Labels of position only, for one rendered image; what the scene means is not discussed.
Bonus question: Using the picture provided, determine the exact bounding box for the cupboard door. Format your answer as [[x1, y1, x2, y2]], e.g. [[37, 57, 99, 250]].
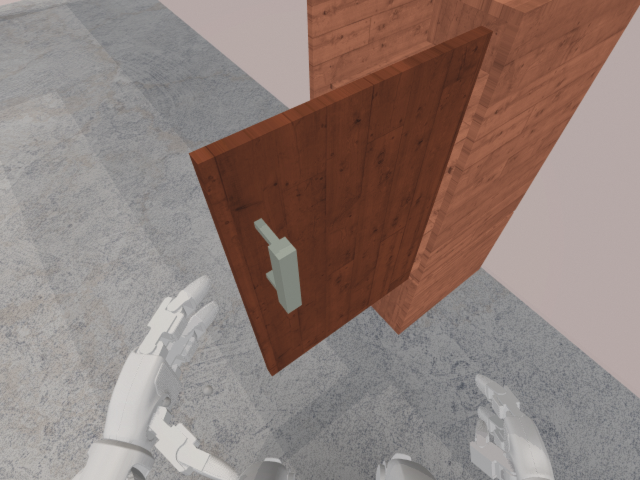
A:
[[189, 26, 493, 376]]

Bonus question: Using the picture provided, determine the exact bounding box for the right robot shin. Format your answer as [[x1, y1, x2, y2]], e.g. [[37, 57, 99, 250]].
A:
[[391, 453, 411, 461]]

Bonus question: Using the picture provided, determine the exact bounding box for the robot right hand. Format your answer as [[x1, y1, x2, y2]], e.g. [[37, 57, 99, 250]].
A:
[[470, 374, 554, 480]]

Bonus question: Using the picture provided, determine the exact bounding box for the robot right thigh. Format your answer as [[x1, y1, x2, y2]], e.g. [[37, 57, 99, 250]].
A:
[[376, 459, 436, 480]]

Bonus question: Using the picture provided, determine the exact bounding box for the left robot forearm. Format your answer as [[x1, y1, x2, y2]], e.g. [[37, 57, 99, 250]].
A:
[[72, 439, 155, 480]]

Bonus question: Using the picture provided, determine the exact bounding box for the robot left hand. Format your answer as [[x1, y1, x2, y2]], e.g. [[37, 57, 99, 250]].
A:
[[103, 275, 240, 480]]

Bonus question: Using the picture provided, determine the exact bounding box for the handle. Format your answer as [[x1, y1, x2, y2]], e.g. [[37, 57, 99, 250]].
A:
[[254, 218, 302, 314]]

